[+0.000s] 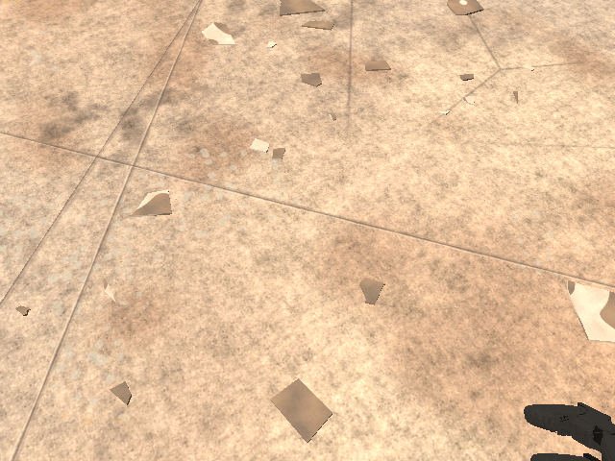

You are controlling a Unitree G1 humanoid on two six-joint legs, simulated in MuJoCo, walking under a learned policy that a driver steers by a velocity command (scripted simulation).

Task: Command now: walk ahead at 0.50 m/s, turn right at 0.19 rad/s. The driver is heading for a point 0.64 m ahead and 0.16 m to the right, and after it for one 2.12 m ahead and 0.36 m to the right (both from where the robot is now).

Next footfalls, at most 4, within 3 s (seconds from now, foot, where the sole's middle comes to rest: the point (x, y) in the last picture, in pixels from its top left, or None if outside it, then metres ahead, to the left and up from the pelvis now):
0.50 right None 0.40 -0.17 -0.76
0.96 left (381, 345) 0.74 -0.09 -0.76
1.40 right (473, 386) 0.65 -0.29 -0.76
1.80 left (353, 380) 0.64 -0.03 -0.76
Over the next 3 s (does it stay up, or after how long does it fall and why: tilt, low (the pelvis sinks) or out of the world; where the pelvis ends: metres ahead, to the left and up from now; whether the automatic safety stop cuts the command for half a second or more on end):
stays up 1.01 -0.23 0.02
